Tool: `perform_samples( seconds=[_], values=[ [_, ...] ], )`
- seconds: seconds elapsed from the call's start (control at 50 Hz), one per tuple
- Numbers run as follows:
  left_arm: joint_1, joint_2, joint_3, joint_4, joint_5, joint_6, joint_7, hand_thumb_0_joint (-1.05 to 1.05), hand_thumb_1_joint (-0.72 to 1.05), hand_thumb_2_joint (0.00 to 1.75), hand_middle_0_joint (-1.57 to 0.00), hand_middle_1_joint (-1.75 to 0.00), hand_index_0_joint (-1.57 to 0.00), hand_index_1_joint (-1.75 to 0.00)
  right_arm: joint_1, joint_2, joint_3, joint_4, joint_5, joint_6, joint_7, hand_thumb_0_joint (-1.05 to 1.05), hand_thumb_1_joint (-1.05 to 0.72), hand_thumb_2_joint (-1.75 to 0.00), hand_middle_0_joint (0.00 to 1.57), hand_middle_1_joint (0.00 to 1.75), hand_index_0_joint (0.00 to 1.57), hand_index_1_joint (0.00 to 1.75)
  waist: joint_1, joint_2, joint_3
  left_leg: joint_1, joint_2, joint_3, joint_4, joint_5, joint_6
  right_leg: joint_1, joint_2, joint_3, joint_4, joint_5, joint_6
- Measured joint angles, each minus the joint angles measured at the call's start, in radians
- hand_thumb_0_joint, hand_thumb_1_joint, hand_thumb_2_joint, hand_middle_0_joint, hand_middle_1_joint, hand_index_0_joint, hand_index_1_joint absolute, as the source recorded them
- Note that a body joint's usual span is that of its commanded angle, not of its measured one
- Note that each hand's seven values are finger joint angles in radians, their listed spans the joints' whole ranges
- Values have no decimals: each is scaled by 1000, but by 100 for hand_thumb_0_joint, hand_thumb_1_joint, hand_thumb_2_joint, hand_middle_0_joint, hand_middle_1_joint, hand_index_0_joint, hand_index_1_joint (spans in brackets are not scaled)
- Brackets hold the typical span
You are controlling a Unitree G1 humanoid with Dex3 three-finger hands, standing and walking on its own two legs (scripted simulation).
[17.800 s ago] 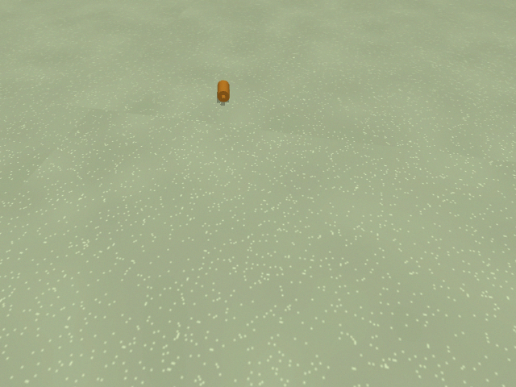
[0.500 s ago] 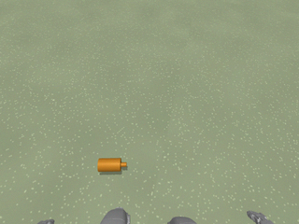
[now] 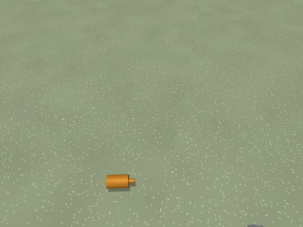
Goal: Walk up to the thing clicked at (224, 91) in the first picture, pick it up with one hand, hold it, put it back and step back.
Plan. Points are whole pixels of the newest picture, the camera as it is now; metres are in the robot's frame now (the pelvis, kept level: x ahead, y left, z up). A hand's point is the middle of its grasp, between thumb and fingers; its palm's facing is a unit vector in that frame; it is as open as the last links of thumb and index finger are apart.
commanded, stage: walk up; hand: left
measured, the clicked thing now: (120, 181) +0.50 +0.22 -0.73
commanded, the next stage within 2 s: none
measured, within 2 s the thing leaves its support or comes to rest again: neither
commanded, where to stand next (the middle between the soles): +0.12 -0.01 m, yaw +1 degrees
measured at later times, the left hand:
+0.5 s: hand out of the picture +0.05 +0.26 -0.16, palm faces -0.02 -0.95 -0.33, open 7.4 cm
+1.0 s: hand out of the picture +0.11 +0.30 -0.16, palm faces -0.03 -0.93 -0.36, open 7.4 cm
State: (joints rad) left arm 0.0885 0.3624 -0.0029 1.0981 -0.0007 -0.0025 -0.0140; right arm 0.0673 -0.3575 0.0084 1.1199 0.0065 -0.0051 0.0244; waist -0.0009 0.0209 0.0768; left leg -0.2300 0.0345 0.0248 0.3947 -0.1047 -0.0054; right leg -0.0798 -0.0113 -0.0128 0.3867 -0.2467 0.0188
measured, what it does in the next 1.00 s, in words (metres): lifts its right foot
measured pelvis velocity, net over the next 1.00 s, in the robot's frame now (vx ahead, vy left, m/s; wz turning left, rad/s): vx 0.08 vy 0.02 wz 0.01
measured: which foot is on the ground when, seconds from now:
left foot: down 0.00-1.00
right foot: down 0.00-0.84, up 0.86-1.00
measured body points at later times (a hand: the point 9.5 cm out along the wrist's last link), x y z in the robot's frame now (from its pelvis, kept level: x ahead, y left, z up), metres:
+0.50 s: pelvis +0.00 +0.01 +0.00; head +0.01 +0.01 +0.45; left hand +0.05 +0.31 -0.14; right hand +0.09 -0.29 -0.13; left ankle +0.07 +0.12 -0.74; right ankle -0.02 -0.13 -0.74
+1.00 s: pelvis +0.08 +0.02 +0.00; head +0.10 +0.04 +0.44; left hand +0.12 +0.35 -0.14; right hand +0.13 -0.30 -0.11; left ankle +0.09 +0.13 -0.74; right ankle +0.09 -0.13 -0.70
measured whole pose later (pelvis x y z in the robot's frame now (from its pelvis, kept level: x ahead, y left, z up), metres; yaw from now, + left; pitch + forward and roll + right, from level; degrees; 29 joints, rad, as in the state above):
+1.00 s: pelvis +0.08 +0.02 +0.00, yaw +1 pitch -3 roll +0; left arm 0.25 0.43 0.04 1.00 0.01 0.01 -0.02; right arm 0.25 -0.37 -0.06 0.97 -0.02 -0.05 0.02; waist -0.01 -0.05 0.10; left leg -0.17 0.01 0.05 0.47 -0.24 0.02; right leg -0.35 -0.01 0.07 0.88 -0.44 -0.02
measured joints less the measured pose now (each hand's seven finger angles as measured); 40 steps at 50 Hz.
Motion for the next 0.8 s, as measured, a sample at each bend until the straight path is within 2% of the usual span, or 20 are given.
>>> perform_samples(
  seconds=[0.22, 0.58, 0.6, 0.66, 0.68, 0.72, 0.78, 0.8],
  values=[
    [-9, 3, 7, 38, 2, 8, -4, 0, 90, 90, -20, -30, -21, -30, 22, 10, -9, 46, -9, -2, -5, 1, -90, -90, 20, 30, 20, 30, -18, -32, -15, 8, -12, 5, -54, 29, 11, 9, -12, 2, -58, 34, 11],
    [43, -10, 9, 73, 8, 6, 0, 1, 90, 90, -20, -30, -21, -30, -4, 18, -14, 35, -4, 0, -6, 1, -90, -90, 20, 30, 20, 30, -1, -9, -24, 4, -12, -10, -52, 25, 7, 19, -9, -13, -73, 32, 8],
    [47, -10, 12, 67, 13, 5, -3, 1, 90, 90, -20, -30, -21, -30, -1, 18, -19, 28, -8, 1, -1, 1, -90, -90, 20, 30, 20, 30, -1, -10, -26, 0, -14, -12, -38, -5, 11, 17, -10, -14, -63, 13, 2],
    [88, -8, 24, 32, 32, -7, -16, 1, 90, 90, -20, -30, -21, -30, 40, 13, -37, -6, -25, 4, 18, 1, -90, -90, 20, 30, 20, 30, 5, -15, -55, -19, -25, -16, 36, -187, 27, 7, -12, -5, -12, -119, -29],
    [104, -7, 28, 18, 35, -14, -17, 1, 90, 90, -20, -30, -21, -30, 54, 7, -42, -17, -29, 6, 22, 1, -90, -90, 20, 30, 20, 30, 8, -12, -61, -27, -25, -18, 61, -220, 29, 11, -9, -3, -15, -117, -36],
    [132, -1, 37, -12, 39, -28, -14, 0, 90, 90, -20, -30, -21, -30, 70, -8, -53, -36, -36, 8, 25, 1, -90, -90, 20, 30, 20, 30, 18, -13, -52, -54, -23, -11, 148, -222, 23, 26, -11, 2, -40, -7, -29],
    [168, 4, 49, -34, 45, -26, -16, 0, 90, 90, -20, -30, -21, -30, 99, -34, -69, -59, -36, 5, 30, 1, -90, -90, 20, 30, 20, 30, 24, 7, -39, -65, -2, -16, 192, -255, 24, 54, -2, -7, -31, -37, -6],
    [179, 13, 51, -40, 45, -19, -18, 0, 90, 90, -20, -30, -21, -30, 109, -36, -74, -66, -35, -2, 31, 1, -90, -90, 20, 30, 20, 30, 23, 0, -37, -49, -1, -10, 158, -217, 24, 54, -8, -8, -7, -63, 0]
  ],
)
